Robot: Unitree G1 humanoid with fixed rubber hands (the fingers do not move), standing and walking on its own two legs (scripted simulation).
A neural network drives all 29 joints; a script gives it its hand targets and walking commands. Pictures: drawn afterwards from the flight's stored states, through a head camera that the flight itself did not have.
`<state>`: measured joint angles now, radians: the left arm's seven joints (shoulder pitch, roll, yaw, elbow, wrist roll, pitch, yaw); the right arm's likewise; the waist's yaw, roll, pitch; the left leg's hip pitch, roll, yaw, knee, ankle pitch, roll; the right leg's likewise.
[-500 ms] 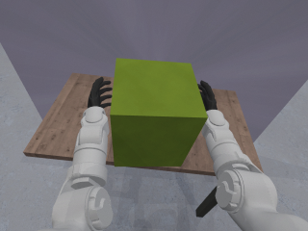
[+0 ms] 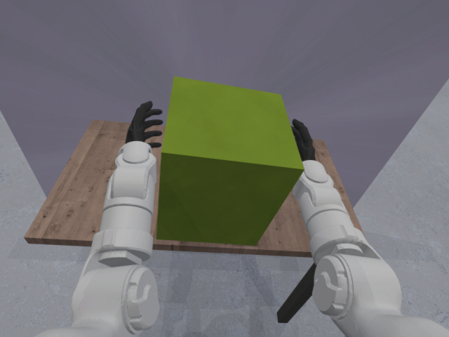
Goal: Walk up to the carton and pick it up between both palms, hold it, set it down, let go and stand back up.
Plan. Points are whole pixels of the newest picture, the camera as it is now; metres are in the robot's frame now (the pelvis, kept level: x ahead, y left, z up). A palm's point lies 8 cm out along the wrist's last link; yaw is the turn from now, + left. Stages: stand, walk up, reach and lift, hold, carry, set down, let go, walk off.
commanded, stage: reach and lift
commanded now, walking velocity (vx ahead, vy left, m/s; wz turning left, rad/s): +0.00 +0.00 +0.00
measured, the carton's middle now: (218, 167) +0.42 +0.00 +0.09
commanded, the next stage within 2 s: hold in 1.96 s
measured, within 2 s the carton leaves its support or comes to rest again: neither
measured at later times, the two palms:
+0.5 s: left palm (126, 132) +0.39 +0.16 +0.19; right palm (302, 152) +0.39 -0.14 +0.17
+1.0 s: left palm (125, 124) +0.38 +0.16 +0.21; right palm (308, 151) +0.37 -0.14 +0.19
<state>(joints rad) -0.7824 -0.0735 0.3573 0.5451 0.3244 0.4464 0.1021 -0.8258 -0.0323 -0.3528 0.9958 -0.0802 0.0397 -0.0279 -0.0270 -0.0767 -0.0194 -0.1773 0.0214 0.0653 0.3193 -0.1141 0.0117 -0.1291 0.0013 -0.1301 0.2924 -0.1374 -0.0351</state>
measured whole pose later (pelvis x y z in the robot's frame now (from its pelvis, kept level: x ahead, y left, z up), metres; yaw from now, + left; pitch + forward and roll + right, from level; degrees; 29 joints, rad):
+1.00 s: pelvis +0.00 +0.01 +0.00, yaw +0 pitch -7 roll -1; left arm -0.73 -0.02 0.32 0.24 0.33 0.69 -0.01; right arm -0.74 -0.04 -0.08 0.65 0.20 0.27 -0.19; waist -0.09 -0.07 0.02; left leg -0.06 0.01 0.05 0.34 -0.15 0.02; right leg 0.00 0.00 -0.11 0.28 -0.15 -0.02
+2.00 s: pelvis +0.01 +0.00 +0.00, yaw +0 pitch -9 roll -1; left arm -0.74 0.00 0.35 0.14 0.35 0.81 -0.05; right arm -0.80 -0.06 0.00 0.61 0.28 0.39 -0.24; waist -0.11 -0.07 0.01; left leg -0.02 0.02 0.03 0.35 -0.17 0.01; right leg 0.06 0.02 -0.09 0.26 -0.16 -0.03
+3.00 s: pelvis +0.02 +0.00 +0.00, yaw +1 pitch -10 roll -1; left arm -0.60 -0.02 0.33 -0.02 0.34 0.84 -0.08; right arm -0.71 -0.07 0.07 0.47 0.35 0.43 -0.29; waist -0.14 -0.07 0.00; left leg 0.01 0.01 0.00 0.37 -0.20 0.01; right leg 0.10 0.03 -0.09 0.25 -0.18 -0.03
